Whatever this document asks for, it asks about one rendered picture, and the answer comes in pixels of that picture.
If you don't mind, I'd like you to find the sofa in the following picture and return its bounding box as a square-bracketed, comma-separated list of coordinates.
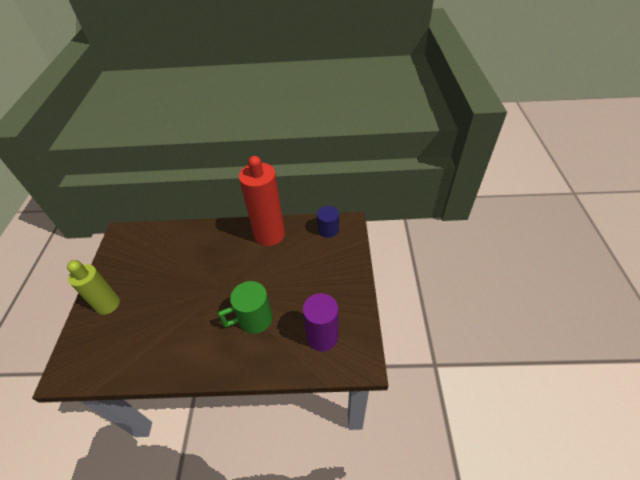
[0, 0, 507, 239]

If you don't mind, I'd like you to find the coffee table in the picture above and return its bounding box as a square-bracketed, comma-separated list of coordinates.
[32, 212, 388, 437]

